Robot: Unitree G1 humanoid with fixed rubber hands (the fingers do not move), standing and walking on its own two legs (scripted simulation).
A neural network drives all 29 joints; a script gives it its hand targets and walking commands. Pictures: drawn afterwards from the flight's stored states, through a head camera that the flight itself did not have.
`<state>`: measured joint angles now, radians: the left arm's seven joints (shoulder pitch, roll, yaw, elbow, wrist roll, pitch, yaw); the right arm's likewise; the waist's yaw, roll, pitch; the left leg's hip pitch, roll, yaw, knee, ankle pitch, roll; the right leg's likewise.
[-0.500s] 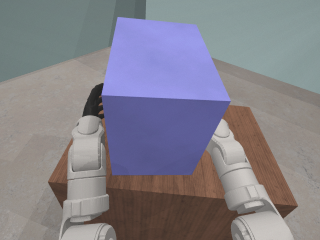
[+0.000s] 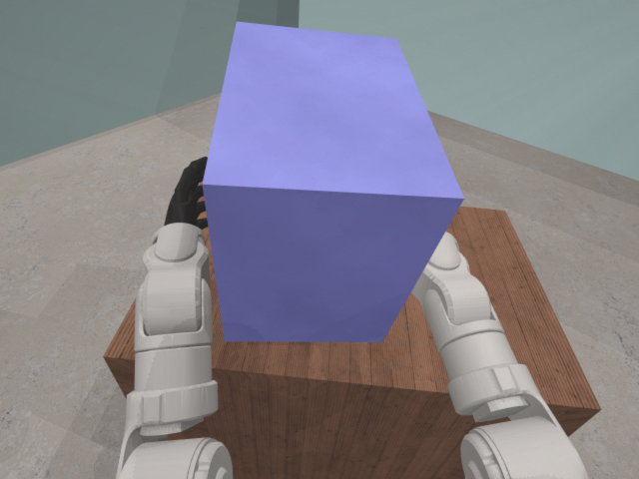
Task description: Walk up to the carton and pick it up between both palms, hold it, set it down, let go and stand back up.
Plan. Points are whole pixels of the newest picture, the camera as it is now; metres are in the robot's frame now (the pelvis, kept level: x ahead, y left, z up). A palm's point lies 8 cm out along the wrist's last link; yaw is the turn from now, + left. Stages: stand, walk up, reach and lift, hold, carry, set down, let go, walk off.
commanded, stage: hold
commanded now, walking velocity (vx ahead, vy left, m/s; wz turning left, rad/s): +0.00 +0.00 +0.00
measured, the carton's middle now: (312, 187) +0.39 +0.00 +0.22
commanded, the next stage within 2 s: none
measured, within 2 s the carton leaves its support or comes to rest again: neither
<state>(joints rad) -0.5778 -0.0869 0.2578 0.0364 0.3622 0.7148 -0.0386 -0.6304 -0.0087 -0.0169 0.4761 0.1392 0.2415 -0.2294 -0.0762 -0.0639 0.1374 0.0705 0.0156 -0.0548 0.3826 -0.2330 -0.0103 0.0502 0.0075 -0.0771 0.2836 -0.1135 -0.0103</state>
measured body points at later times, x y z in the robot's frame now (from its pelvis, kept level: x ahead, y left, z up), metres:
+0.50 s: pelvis +0.00 +0.00 +0.00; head -0.03 +0.03 +0.45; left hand +0.37 +0.14 +0.19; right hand +0.37 -0.14 +0.18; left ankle +0.00 +0.12 -0.74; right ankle +0.05 -0.11 -0.74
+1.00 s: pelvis +0.00 +0.00 +0.00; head -0.02 +0.04 +0.45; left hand +0.38 +0.14 +0.18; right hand +0.38 -0.14 +0.18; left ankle +0.00 +0.12 -0.74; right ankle +0.05 -0.11 -0.74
